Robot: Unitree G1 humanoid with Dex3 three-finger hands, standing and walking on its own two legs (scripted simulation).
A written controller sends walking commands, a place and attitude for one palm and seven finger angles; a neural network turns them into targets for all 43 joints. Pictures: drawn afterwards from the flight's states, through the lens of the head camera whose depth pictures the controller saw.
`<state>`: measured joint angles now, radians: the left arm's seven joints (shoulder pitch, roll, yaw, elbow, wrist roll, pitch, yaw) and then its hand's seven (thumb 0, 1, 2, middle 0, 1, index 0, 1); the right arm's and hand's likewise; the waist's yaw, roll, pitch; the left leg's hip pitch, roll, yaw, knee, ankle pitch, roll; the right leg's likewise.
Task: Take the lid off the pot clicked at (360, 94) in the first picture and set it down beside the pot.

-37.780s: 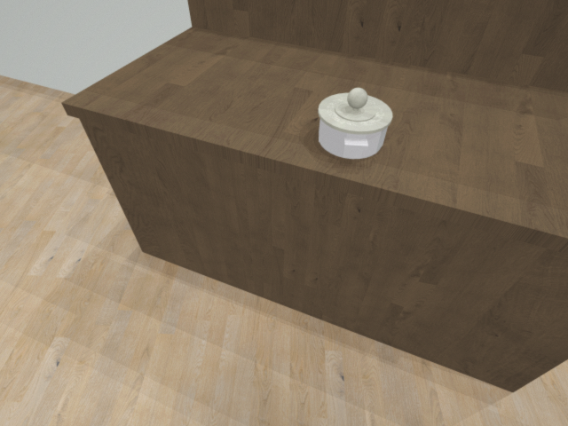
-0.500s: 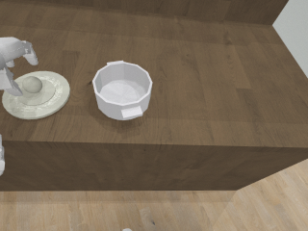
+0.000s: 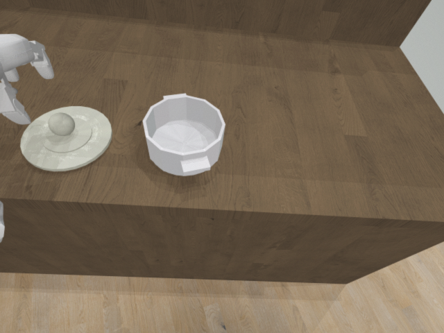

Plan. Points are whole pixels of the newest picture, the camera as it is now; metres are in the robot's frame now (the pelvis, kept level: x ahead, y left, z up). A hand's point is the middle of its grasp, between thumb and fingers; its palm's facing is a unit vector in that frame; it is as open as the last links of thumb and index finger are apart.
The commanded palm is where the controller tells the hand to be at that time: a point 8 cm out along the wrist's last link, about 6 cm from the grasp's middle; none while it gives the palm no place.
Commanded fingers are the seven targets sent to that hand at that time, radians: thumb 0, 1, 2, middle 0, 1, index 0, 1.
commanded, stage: raise the empty hand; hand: left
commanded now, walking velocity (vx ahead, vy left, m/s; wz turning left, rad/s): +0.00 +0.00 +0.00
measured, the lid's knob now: (61, 124) +0.51 +0.32 +0.04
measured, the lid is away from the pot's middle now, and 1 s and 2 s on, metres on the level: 0.25 0.25 0.25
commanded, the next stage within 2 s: draw the hand back to the body in 0.20 s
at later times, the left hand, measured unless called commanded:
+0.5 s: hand (11, 86) +0.45 +0.32 +0.17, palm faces -0.33 -0.08 -0.94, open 11.0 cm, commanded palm +0.44 +0.31 +0.24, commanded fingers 0.00 -0.01 0.64 -0.34 -0.87 -0.34 -0.87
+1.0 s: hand (48, 92) +0.41 +0.24 +0.21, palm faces +0.30 -0.86 -0.41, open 11.0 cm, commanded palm +0.35 +0.28 +0.23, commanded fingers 0.00 0.13 0.68 -0.32 -0.78 -0.32 -0.78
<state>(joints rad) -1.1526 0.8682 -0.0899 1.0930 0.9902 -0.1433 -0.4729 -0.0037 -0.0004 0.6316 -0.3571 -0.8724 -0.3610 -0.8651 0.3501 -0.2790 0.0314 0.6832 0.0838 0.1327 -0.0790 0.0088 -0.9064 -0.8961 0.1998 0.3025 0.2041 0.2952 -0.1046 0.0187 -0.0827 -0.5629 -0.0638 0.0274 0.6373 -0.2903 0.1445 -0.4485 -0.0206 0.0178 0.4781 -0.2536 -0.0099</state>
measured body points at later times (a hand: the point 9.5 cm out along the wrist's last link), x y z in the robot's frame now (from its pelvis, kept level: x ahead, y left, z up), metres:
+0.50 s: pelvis +0.00 -0.01 +0.00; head +0.06 +0.02 +0.45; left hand +0.46 +0.33 +0.23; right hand +0.03 -0.29 -0.10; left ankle +0.01 +0.02 -0.72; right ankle -0.01 -0.20 -0.72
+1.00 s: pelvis -0.01 -0.04 +0.02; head +0.02 -0.01 +0.46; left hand +0.38 +0.29 +0.23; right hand +0.13 -0.27 -0.08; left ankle +0.01 +0.02 -0.72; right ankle -0.01 -0.20 -0.72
